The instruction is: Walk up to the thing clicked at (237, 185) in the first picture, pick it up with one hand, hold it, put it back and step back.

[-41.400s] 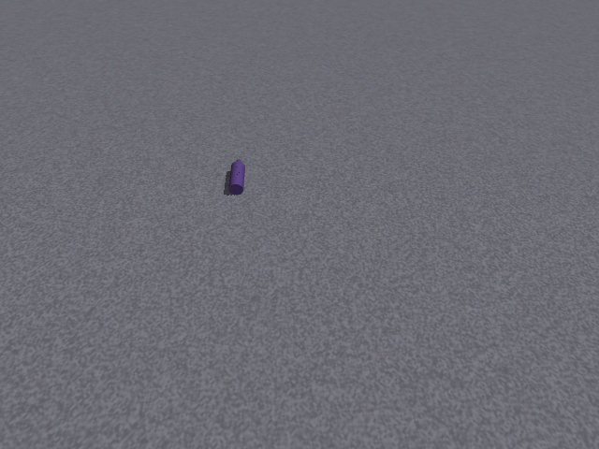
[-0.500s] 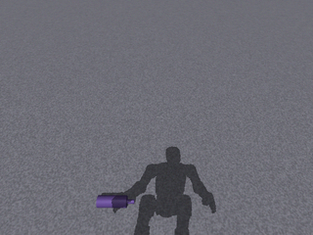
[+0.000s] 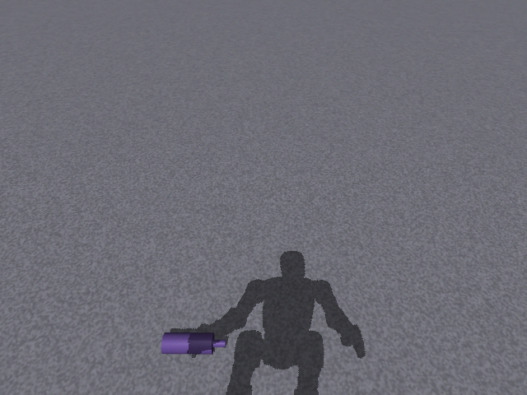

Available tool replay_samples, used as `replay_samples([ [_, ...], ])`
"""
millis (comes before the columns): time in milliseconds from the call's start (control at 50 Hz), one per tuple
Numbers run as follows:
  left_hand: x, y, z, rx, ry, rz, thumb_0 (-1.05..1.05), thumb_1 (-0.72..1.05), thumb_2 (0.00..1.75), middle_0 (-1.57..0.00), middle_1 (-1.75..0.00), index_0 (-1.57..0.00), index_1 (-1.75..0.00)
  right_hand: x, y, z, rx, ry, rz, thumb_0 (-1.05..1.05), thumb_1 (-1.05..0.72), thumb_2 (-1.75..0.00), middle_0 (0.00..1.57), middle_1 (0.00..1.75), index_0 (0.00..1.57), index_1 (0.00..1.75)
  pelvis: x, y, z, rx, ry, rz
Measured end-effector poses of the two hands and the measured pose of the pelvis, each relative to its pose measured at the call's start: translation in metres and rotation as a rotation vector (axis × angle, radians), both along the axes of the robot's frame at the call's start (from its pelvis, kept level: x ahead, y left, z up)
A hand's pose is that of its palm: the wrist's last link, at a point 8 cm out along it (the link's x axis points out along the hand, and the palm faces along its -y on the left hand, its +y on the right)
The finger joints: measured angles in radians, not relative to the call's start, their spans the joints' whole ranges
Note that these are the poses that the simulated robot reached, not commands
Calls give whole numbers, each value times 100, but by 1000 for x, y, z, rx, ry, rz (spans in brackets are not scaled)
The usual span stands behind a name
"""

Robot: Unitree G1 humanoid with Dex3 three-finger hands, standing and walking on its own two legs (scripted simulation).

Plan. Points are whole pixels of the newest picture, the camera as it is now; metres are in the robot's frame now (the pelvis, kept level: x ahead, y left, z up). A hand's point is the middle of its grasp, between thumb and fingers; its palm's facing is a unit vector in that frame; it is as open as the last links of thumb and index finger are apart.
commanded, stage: stand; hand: left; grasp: from above
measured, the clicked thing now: (194, 343) +0.45 +0.25 -0.75
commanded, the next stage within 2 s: step back in 0.22 s
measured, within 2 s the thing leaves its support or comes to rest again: neither
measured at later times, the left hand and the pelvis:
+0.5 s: hand out of the picture +0.08 +0.30 -0.17, palm faces +0.00 -0.93 -0.37, open 7.4 cm; pelvis -0.04 +0.04 -0.02, yaw +1 degrees
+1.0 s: hand out of the picture -0.04 +0.32 -0.18, palm faces -0.09 -0.92 -0.39, open 7.4 cm; pelvis -0.15 +0.06 -0.03, yaw -6 degrees
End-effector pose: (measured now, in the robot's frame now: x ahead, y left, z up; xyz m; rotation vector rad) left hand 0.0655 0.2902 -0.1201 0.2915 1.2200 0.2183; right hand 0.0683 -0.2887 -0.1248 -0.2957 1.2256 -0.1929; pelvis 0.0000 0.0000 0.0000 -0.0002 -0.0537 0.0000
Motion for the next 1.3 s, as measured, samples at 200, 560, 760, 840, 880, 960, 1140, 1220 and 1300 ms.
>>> replay_samples([
  [200, -7, -1, 0, 2, 15, -1, 0, 91, 90, -20, -30, -20, -30, -7, -4, 0, -1, 14, -2, 0, -90, -90, 21, 30, 21, 30, -2, -3, 0, 0, 1, -1],
  [560, 12, 68, -26, 27, -89, -27, 0, 90, 90, -20, -30, -20, -30, -55, 10, 1, -130, 62, -2, 0, -90, -90, 20, 30, 20, 30, -55, 49, -28, -4, 15, 20],
  [760, -23, 78, -24, 6, -49, -55, 0, 91, 90, -20, -30, -20, -29, -85, 50, 13, -112, 18, -9, 0, -90, -90, 21, 30, 21, 30, -86, 67, -15, -27, 30, -18],
  [840, -51, 81, -26, 21, -6, -67, 0, 91, 90, -20, -30, -20, -30, -88, 55, 8, -94, -52, -15, 0, -90, -90, 21, 30, 21, 30, -102, 69, -19, -14, 20, -50],
  [880, -65, 81, -25, 31, 8, -77, 0, 91, 90, -20, -30, -20, -30, -93, 55, 4, -82, -78, -15, 0, -90, -90, 21, 30, 21, 30, -112, 68, -21, -10, 14, -64],
  [960, -91, 77, -21, 51, 17, -97, 0, 91, 90, -20, -30, -20, -30, -109, 48, -5, -60, -111, -19, 0, -90, -90, 21, 30, 21, 30, -135, 62, -26, 0, 6, -89],
  [1140, -162, 60, 4, 77, -9, -75, 0, 90, 90, -20, -30, -20, -30, -166, 22, -11, -30, -90, -52, 0, -90, -90, 21, 30, 21, 30, -180, 45, -20, 34, -8, -93],
  [1220, -174, 59, 12, 81, -35, -68, 0, 90, 90, -20, -30, -20, -30, -199, 16, -5, -52, -51, -43, 0, -90, -90, 21, 30, 21, 30, -199, 47, -13, 35, 19, -68],
  [1300, -175, 62, 12, 77, -107, -82, 0, 90, 90, -20, -30, -20, -30, -231, 16, -5, -85, 8, -16, 0, -90, -90, 21, 30, 21, 30, -223, 52, -16, 21, 30, -31],
])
